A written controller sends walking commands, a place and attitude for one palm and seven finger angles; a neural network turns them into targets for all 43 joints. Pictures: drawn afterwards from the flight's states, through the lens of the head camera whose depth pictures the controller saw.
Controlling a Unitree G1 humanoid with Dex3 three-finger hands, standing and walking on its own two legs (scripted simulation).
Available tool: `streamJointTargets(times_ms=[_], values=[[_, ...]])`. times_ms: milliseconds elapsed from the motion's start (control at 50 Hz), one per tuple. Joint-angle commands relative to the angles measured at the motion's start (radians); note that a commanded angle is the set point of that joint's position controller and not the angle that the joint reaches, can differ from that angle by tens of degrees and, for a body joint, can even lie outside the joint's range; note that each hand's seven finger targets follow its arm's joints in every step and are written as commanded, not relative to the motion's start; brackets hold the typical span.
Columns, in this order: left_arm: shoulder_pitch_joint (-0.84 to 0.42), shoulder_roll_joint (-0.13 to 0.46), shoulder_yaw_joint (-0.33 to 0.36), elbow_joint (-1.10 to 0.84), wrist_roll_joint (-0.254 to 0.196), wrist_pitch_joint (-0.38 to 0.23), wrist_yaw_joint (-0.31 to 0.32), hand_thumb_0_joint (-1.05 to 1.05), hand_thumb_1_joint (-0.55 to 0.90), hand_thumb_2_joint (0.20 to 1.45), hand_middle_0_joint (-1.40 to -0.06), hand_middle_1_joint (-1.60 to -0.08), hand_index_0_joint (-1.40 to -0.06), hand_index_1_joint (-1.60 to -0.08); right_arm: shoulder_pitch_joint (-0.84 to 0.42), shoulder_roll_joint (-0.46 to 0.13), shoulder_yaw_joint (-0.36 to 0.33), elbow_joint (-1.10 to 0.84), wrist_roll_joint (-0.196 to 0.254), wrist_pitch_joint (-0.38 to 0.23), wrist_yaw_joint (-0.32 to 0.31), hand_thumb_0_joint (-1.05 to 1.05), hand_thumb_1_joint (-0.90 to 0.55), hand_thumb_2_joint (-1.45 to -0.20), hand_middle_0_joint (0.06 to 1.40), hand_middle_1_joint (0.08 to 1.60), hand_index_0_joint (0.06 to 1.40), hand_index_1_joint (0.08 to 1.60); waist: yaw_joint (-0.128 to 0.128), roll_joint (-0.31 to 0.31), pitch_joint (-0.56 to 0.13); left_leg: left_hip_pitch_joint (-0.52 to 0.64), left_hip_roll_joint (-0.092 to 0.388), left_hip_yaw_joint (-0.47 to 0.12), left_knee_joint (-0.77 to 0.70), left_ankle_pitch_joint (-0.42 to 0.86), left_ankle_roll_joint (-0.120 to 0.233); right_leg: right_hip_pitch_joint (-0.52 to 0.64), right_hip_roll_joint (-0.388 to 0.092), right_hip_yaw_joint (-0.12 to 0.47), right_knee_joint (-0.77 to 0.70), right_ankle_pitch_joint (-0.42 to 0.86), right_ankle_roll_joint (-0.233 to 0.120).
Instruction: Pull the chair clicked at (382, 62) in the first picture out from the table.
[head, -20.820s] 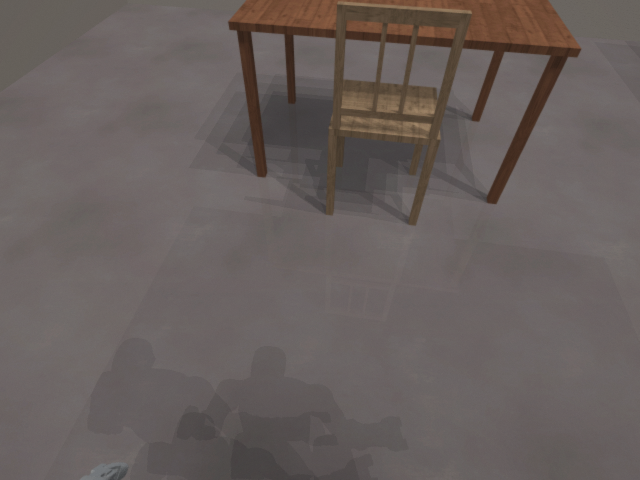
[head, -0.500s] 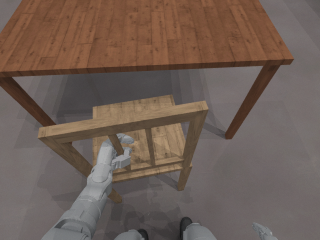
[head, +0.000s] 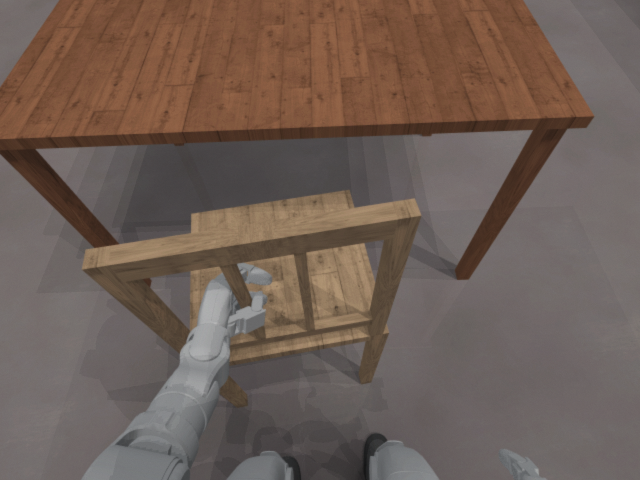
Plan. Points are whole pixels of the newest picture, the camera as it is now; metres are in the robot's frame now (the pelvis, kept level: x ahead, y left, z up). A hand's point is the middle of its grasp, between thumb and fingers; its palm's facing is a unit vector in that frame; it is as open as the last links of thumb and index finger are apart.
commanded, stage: step backward, pulling the chair out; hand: left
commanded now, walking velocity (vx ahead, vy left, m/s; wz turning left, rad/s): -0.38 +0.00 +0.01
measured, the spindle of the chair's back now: (246, 303) +0.36 +0.12 -0.08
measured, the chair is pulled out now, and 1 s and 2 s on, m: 0.16 0.20 0.41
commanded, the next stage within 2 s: none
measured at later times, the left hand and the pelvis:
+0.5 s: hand (257, 315) +0.33 +0.09 -0.06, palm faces -0.09 -0.98 -0.16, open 4.9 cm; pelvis -0.02 +0.01 +0.00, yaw +1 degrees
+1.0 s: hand (247, 348) +0.29 +0.10 -0.06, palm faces -0.15 -0.98 -0.14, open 4.8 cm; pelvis -0.06 +0.03 +0.01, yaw -2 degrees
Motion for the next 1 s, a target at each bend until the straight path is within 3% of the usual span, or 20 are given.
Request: streamJointTargets(times_ms=[0, 60, 120, 200, 300, 340, 420, 480, 520, 560, 600, 660, 680, 720, 760, 840, 880, 920, 940, 980], values=[[-0.272, 0.165, -0.019, -0.197, 0.029, -0.047, 0.011, 0.0, 0.9, 0.9, -0.5, -1.45, -0.5, -1.45, 0.026, -0.132, -0.041, -0.113, -0.005, -0.024, -0.024, 0.0, -0.9, -0.9, 0.2, 0.3, 0.2, 0.3, 0.022, -0.022, -0.385, 0.143, 0.134, -0.141, -0.182, 0.077, 0.04, 0.169, -0.101, 0.109, -0.095, -0.149, -0.013], [-0.305, 0.142, -0.036, -0.253, 0.018, -0.048, 0.006, 0.0, 0.9, 0.9, -0.5, -1.45, -0.5, -1.45, -0.027, -0.118, -0.026, -0.156, -0.006, -0.014, -0.032, 0.0, -0.9, -0.9, 0.2, 0.3, 0.2, 0.3, 0.038, 0.113, -0.345, -0.019, 0.237, -0.219, -0.319, -0.021, 0.095, 0.244, -0.025, 0.067, 0.126, -0.234, -0.005], [-0.288, 0.138, -0.023, -0.252, 0.024, -0.04, -0.002, 0.0, 0.9, 0.9, -0.5, -1.45, -0.5, -1.45, 0.011, -0.11, -0.041, -0.141, -0.018, -0.002, -0.031, 0.0, -0.9, -0.9, 0.2, 0.3, 0.2, 0.3, 0.037, 0.052, -0.417, 0.099, 0.239, -0.179, -0.18, 0.364, 0.094, 0.286, -0.032, 0.083, 0.122, 0.026, -0.005], [-0.311, 0.146, -0.03, -0.264, 0.034, -0.042, -0.011, 0.0, 0.9, 0.9, -0.5, -1.45, -0.5, -1.45, 0.02, -0.112, -0.048, -0.125, -0.025, 0.0, -0.028, 0.0, -0.9, -0.9, 0.2, 0.3, 0.2, 0.3, 0.029, 0.046, -0.396, 0.093, 0.216, -0.143, -0.152, 0.329, 0.058, 0.288, -0.047, 0.104, 0.084, 0.069, -0.019], [-0.242, 0.209, 0.014, -0.242, 0.027, -0.042, -0.001, 0.0, 0.9, 0.9, -0.5, -1.45, -0.5, -1.45, 0.033, -0.096, -0.056, -0.115, -0.016, 0.004, -0.026, 0.0, -0.9, -0.9, 0.2, 0.3, 0.2, 0.3, 0.024, -0.169, -0.45, 0.138, 0.036, -0.054, 0.12, -0.091, -0.019, 0.243, -0.281, 0.334, -0.201, 0.076, -0.126], [-0.232, 0.21, 0.027, -0.231, 0.033, -0.025, 0.001, 0.0, 0.9, 0.9, -0.5, -1.45, -0.5, -1.45, -0.003, -0.094, -0.046, -0.122, -0.02, 0.002, -0.022, 0.0, -0.9, -0.9, 0.2, 0.3, 0.2, 0.3, 0.042, -0.173, -0.426, 0.077, 0.02, -0.103, 0.224, -0.185, -0.017, 0.272, -0.318, 0.322, -0.215, 0.116, -0.155], [-0.223, 0.178, 0.016, -0.264, 0.024, 0.011, -0.008, 0.0, 0.9, 0.9, -0.5, -1.45, -0.5, -1.45, 0.0, -0.106, -0.029, -0.117, -0.019, 0.004, -0.027, 0.0, -0.9, -0.9, 0.2, 0.3, 0.2, 0.3, 0.021, -0.174, -0.428, 0.118, 0.06, -0.109, -0.064, -0.03, -0.008, 0.363, -0.225, 0.174, -0.091, 0.303, -0.084], [-0.204, 0.135, -0.025, -0.325, 0.015, 0.016, -0.018, 0.0, 0.9, 0.9, -0.5, -1.45, -0.5, -1.45, -0.017, -0.129, -0.046, -0.164, -0.02, 0.028, -0.029, 0.0, -0.9, -0.9, 0.2, 0.3, 0.2, 0.3, 0.035, 0.037, -0.411, 0.153, 0.204, -0.17, -0.239, 0.325, 0.055, 0.327, -0.051, 0.07, 0.019, 0.075, 0.009], [-0.264, 0.101, -0.048, -0.389, 0.024, 0.005, -0.024, 0.0, 0.9, 0.9, -0.5, -1.45, -0.5, -1.45, -0.046, -0.105, -0.036, -0.184, -0.038, 0.038, -0.025, 0.0, -0.9, -0.9, 0.2, 0.3, 0.2, 0.3, 0.038, 0.183, -0.412, 0.115, 0.254, -0.193, -0.251, 0.454, 0.079, 0.326, -0.02, 0.043, 0.171, 0.005, 0.006], [-0.25, 0.113, -0.034, -0.376, 0.025, 0.006, -0.023, 0.0, 0.9, 0.9, -0.5, -1.45, -0.5, -1.45, -0.025, -0.102, -0.045, -0.171, -0.038, 0.035, -0.017, 0.0, -0.9, -0.9, 0.2, 0.3, 0.2, 0.3, 0.041, 0.144, -0.398, 0.161, 0.279, -0.199, -0.206, 0.568, 0.088, 0.286, -0.013, 0.048, 0.161, -0.074, -0.007], [-0.258, 0.11, -0.035, -0.362, 0.037, -0.009, -0.023, 0.0, 0.9, 0.9, -0.5, -1.45, -0.5, -1.45, 0.014, -0.103, -0.055, -0.15, -0.042, 0.028, -0.007, 0.0, -0.9, -0.9, 0.2, 0.3, 0.2, 0.3, 0.026, 0.077, -0.435, 0.277, 0.263, -0.167, -0.098, 0.737, 0.067, 0.305, -0.032, 0.068, 0.044, 0.171, -0.018], [-0.237, 0.186, 0.01, -0.343, 0.037, -0.021, -0.015, 0.0, 0.9, 0.9, -0.5, -1.45, -0.5, -1.45, 0.042, -0.109, -0.063, -0.141, -0.032, 0.034, -0.018, 0.0, -0.9, -0.9, 0.2, 0.3, 0.2, 0.3, 0.003, -0.036, -0.519, 0.231, 0.168, -0.075, -0.028, 0.576, -0.021, 0.471, -0.144, 0.147, 0.005, 0.646, -0.066], [-0.212, 0.205, 0.032, -0.338, 0.031, -0.022, -0.013, 0.0, 0.9, 0.9, -0.5, -1.45, -0.5, -1.45, 0.028, -0.106, -0.063, -0.145, -0.029, 0.034, -0.021, 0.0, -0.9, -0.9, 0.2, 0.3, 0.2, 0.3, 0.011, -0.075, -0.527, 0.179, 0.121, -0.055, 0.041, 0.321, -0.039, 0.495, -0.203, 0.197, -0.025, 0.723, -0.1], [-0.171, 0.204, 0.035, -0.313, 0.031, -0.005, -0.016, 0.0, 0.9, 0.9, -0.5, -1.45, -0.5, -1.45, -0.007, -0.098, -0.052, -0.153, -0.027, 0.035, -0.026, 0.0, -0.9, -0.9, 0.2, 0.3, 0.2, 0.3, 0.033, -0.141, -0.497, 0.082, 0.044, -0.08, 0.17, -0.15, -0.039, 0.456, -0.304, 0.258, -0.108, 0.683, -0.148], [-0.141, 0.21, 0.044, -0.31, 0.033, 0.023, -0.016, 0.0, 0.9, 0.9, -0.5, -1.45, -0.5, -1.45, -0.025, -0.105, -0.043, -0.15, -0.029, 0.033, -0.027, 0.0, -0.9, -0.9, 0.2, 0.3, 0.2, 0.3, 0.042, -0.148, -0.464, 0.049, 0.043, -0.124, 0.18, -0.193, -0.029, 0.437, -0.311, 0.232, -0.112, 0.593, -0.155], [-0.109, 0.154, 0.006, -0.397, 0.02, 0.053, -0.025, 0.0, 0.9, 0.9, -0.5, -1.45, -0.5, -1.45, -0.033, -0.111, -0.031, -0.167, -0.027, 0.043, -0.036, 0.0, -0.9, -0.9, 0.2, 0.3, 0.2, 0.3, 0.025, -0.147, -0.466, 0.145, 0.094, -0.1, -0.155, 0.121, -0.01, 0.446, -0.182, 0.11, -0.036, 0.466, -0.058], [-0.115, 0.113, -0.035, -0.467, 0.009, 0.047, -0.03, 0.0, 0.9, 0.9, -0.5, -1.45, -0.5, -1.45, -0.058, -0.129, -0.039, -0.206, -0.032, 0.057, -0.031, 0.0, -0.9, -0.9, 0.2, 0.3, 0.2, 0.3, 0.035, 0.074, -0.438, 0.169, 0.231, -0.186, -0.274, 0.418, 0.057, 0.361, -0.033, 0.028, 0.074, 0.118, 0.015], [-0.171, 0.094, -0.046, -0.507, 0.022, 0.037, -0.035, 0.0, 0.9, 0.9, -0.5, -1.45, -0.5, -1.45, -0.084, -0.094, -0.033, -0.207, -0.057, 0.06, -0.014, 0.0, -0.9, -0.9, 0.2, 0.3, 0.2, 0.3, 0.043, 0.256, -0.398, 0.155, 0.307, -0.237, -0.277, 0.582, 0.106, 0.276, 0.001, 0.028, 0.244, -0.183, 0.004], [-0.183, 0.085, -0.045, -0.491, 0.026, 0.032, -0.032, 0.0, 0.9, 0.9, -0.5, -1.45, -0.5, -1.45, -0.061, -0.089, -0.041, -0.189, -0.059, 0.05, -0.004, 0.0, -0.9, -0.9, 0.2, 0.3, 0.2, 0.3, 0.045, 0.232, -0.385, 0.226, 0.324, -0.242, -0.225, 0.712, 0.121, 0.219, 0.005, 0.038, 0.22, -0.267, -0.009], [-0.203, 0.089, -0.039, -0.446, 0.034, 0.015, -0.025, 0.0, 0.9, 0.9, -0.5, -1.45, -0.5, -1.45, -0.003, -0.093, -0.052, -0.156, -0.055, 0.027, 0.012, 0.0, -0.9, -0.9, 0.2, 0.3, 0.2, 0.3, 0.028, 0.124, -0.421, 0.414, 0.314, -0.225, -0.096, 0.975, 0.109, 0.195, 0.002, 0.052, 0.069, -0.113, -0.016]])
